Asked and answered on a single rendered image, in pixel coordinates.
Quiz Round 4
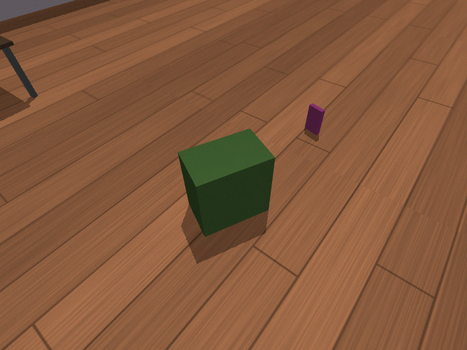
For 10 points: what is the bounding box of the coffee table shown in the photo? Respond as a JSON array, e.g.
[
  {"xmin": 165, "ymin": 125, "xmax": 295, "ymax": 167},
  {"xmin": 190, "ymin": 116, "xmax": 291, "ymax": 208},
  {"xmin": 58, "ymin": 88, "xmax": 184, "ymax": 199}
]
[{"xmin": 0, "ymin": 36, "xmax": 38, "ymax": 98}]

